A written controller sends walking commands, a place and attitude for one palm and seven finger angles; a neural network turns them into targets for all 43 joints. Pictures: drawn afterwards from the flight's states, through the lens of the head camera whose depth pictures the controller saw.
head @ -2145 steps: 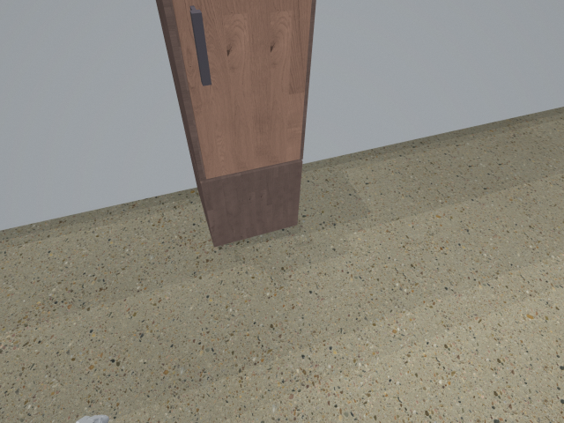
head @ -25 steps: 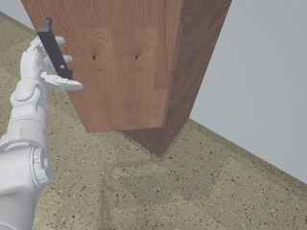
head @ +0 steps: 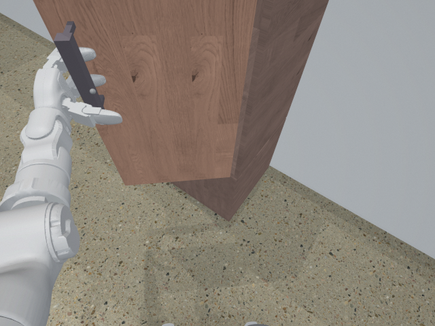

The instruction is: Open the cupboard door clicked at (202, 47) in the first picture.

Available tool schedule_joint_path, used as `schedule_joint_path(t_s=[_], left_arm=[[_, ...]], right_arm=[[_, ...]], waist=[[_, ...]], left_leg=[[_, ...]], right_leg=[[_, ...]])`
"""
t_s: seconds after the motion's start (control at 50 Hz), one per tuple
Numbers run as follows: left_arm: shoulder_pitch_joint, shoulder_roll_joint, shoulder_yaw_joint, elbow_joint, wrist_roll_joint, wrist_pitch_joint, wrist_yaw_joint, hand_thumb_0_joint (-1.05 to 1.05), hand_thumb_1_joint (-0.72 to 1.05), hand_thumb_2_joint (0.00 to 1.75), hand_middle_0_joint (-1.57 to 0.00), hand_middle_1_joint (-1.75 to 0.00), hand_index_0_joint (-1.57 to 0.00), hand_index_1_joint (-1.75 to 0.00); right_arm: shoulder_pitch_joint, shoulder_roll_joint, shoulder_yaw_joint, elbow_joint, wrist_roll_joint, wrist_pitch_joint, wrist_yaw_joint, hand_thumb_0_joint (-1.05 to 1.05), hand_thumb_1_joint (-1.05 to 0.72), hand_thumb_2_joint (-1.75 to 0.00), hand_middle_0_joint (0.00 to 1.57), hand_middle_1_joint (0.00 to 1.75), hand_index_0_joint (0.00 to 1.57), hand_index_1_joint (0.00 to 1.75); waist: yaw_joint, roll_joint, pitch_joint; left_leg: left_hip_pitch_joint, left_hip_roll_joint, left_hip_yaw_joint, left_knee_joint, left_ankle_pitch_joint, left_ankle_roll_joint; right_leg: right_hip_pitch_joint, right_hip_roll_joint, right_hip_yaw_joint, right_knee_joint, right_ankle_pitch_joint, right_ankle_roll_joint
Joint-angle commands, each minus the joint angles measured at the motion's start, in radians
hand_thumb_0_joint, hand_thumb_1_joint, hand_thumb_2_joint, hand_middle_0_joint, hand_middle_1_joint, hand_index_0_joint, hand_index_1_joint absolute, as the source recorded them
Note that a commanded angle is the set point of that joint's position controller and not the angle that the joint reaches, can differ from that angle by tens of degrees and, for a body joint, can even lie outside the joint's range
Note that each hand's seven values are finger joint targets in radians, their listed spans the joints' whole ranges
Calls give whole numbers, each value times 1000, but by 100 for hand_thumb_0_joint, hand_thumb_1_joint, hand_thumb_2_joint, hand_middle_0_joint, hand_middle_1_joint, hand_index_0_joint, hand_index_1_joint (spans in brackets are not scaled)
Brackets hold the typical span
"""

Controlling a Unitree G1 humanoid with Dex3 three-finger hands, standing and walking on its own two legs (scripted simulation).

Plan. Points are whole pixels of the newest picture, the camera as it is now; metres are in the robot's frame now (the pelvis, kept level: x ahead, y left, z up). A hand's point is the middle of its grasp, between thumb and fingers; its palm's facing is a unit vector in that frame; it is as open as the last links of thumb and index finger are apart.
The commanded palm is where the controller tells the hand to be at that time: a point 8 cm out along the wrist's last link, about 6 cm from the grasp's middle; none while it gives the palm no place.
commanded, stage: close the thumb around the handle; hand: left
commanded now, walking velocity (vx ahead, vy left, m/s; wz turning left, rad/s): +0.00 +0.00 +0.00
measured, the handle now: (86, 75) +0.55 +0.22 +0.14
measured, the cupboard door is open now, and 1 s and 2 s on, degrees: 42 42 88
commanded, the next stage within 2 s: pull the door open along its arc in 0.64 s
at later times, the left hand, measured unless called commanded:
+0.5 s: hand (88, 91) +0.51 +0.21 +0.14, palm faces +0.05 -1.00 +0.01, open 6.6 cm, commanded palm +0.48 +0.26 +0.14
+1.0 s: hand (95, 93) +0.50 +0.19 +0.14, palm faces +0.06 -1.00 +0.02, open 5.7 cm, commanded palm +0.45 +0.24 +0.14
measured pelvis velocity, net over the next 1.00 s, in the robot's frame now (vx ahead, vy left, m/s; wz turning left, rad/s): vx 0.01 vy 0.01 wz -0.03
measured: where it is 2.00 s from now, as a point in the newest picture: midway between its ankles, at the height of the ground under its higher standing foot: outside the picture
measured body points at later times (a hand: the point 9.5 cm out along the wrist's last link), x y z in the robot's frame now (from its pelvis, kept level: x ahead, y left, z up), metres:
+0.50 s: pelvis +0.00 +0.00 +0.00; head +0.08 +0.01 +0.44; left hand +0.50 +0.26 +0.15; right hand +0.00 -0.27 -0.11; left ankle +0.01 +0.11 -0.71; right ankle +0.00 -0.11 -0.71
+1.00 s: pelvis +0.01 +0.01 +0.00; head +0.08 +0.01 +0.45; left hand +0.49 +0.25 +0.14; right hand +0.01 -0.26 -0.11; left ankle +0.01 +0.11 -0.71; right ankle +0.00 -0.11 -0.71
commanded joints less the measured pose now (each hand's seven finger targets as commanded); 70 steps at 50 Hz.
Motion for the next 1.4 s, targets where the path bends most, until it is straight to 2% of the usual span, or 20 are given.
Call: schedule_joint_path(t_s=[0.0,0.14,0.22,0.24,0.34,0.42,0.5,0.54,0.58,0.7,0.72,0.78,0.82,0.92,1.18,1.2,1.22,1.28,1.32,1.38], left_arm=[[-482,269,23,-188,3,-56,0,0,-28,40,-32,-122,-32,-122],[-520,292,24,-176,-7,-66,-24,0,12,56,-34,-127,-34,-127],[-516,362,74,-183,-5,-68,-34,0,34,66,-36,-129,-36,-129],[-521,316,35,-181,-7,-64,-39,0,40,68,-36,-130,-36,-130],[-467,310,52,-209,-21,-64,-48,0,68,80,-38,-133,-38,-133],[-469,314,45,-182,-19,-41,-48,0,90,90,-40,-135,-40,-135],[-477,372,95,-219,-12,-55,-43,0,90,90,-40,-135,-40,-135],[-456,368,97,-166,-17,-39,-36,0,90,90,-40,-135,-40,-135],[-448,417,126,-160,-4,-37,-25,0,90,90,-40,-135,-40,-135],[-447,420,118,-149,11,-36,-24,0,90,90,-40,-135,-40,-135],[-452,405,108,-140,9,-32,-26,0,90,90,-40,-135,-40,-135],[-457,215,8,-210,-25,-42,-22,0,90,90,-40,-135,-40,-135],[-410,249,46,-222,-29,-39,-7,0,90,90,-40,-135,-40,-135],[-263,203,36,-345,-41,-28,-6,0,90,90,-40,-135,-40,-135],[368,-38,-59,-933,-135,123,38,0,90,90,-40,-135,-40,-135],[325,-54,76,-1040,-188,141,189,0,90,90,-40,-135,-40,-135],[404,-168,-28,-1065,-160,171,258,0,90,90,-40,-135,-40,-135],[475,-220,-73,-1179,-84,225,429,0,90,90,-40,-135,-40,-135],[485,-306,-154,-1283,-26,267,523,0,90,90,-40,-135,-40,-135],[510,-390,-238,-1348,50,341,657,0,90,90,-40,-135,-40,-135]], right_arm=[[117,-163,-59,-72,-2,-28,-11,0,-90,-90,20,30,20,30],[130,-167,-56,-68,0,-30,-18,0,-90,-90,20,30,20,30],[142,-170,-58,-70,-2,-32,-21,0,-90,-90,20,30,20,30],[139,-165,-56,-71,-1,-33,-19,0,-90,-90,20,30,20,30],[141,-165,-61,-76,-3,-28,-14,0,-90,-90,20,30,20,30],[141,-170,-59,-77,0,-19,-16,0,-90,-90,20,30,20,30],[148,-169,-63,-79,-3,-17,-17,0,-90,-90,20,30,20,30],[144,-169,-58,-80,-2,-14,-16,0,-90,-90,20,30,20,30],[144,-175,-56,-88,-4,-10,-18,0,-90,-90,20,30,20,30],[142,-171,-55,-107,-3,-5,-17,0,-90,-90,20,30,20,30],[141,-172,-54,-109,-2,-5,-19,0,-90,-90,20,30,20,30],[139,-156,-63,-110,-5,-16,-8,0,-90,-90,20,30,20,30],[138,-162,-65,-106,-7,-15,-4,0,-90,-90,20,30,20,30],[110,-155,-73,-128,-2,-12,7,0,-90,-90,20,30,20,30],[-77,-110,-76,-222,32,-49,24,0,-90,-90,20,30,20,30],[-132,-73,-70,-231,31,-63,27,0,-90,-90,20,30,20,30],[-160,-66,-66,-222,25,-72,35,0,-90,-90,20,30,20,30],[-190,-63,-67,-207,4,-69,44,0,-90,-90,20,30,20,30],[-237,-44,-63,-218,-11,-57,47,0,-90,-90,20,30,20,30],[-281,-30,-59,-214,-32,-27,41,0,-90,-90,20,30,20,30]], waist=[[-13,54,-350],[-35,51,-350],[-18,73,-395],[-32,77,-382],[-12,98,-413],[-26,46,-340],[-8,88,-409],[-19,36,-335],[-11,32,-334],[-10,42,-362],[-18,42,-352],[-27,62,-386],[-2,70,-409],[39,62,-434],[134,14,-321],[213,-15,-306],[185,28,-263],[177,-62,-256],[182,-4,-273],[168,-51,-263]], left_leg=[[262,-29,-42,-72,254,29],[246,-27,-40,-72,234,33],[253,-27,-40,-65,257,33],[256,-28,-36,-64,252,34],[287,-26,-33,-61,308,30],[236,-25,-31,-71,268,36],[274,-25,-39,-60,314,31],[222,-24,-30,-63,286,35],[194,-26,-27,-61,276,37],[201,-24,-28,-56,289,32],[200,-24,-27,-56,274,32],[297,-17,-41,-52,322,27],[304,-16,-38,-55,337,22],[319,-16,-27,-64,406,22],[389,-16,5,-128,552,24],[334,-28,0,-140,512,10],[352,-25,9,-156,491,2],[363,-20,4,-162,490,0],[394,-22,7,-167,503,-5],[412,-21,-1,-169,476,-6]], right_leg=[[88,21,38,-84,292,5],[92,22,46,-92,288,9],[112,23,50,-86,307,7],[97,23,50,-92,301,10],[112,27,43,-86,347,8],[106,26,41,-94,324,11],[118,25,43,-79,345,6],[111,25,42,-89,339,12],[126,22,46,-81,339,11],[125,22,45,-70,347,12],[111,22,45,-75,332,13],[66,31,25,-70,325,5],[81,31,27,-68,334,4],[150,33,23,-62,403,-2],[316,22,8,-101,553,-2],[335,25,-9,-112,513,0],[323,23,-10,-114,492,-1],[349,13,-14,-116,493,2],[363,2,-9,-112,496,-2],[380,-7,-9,-132,471,-5]])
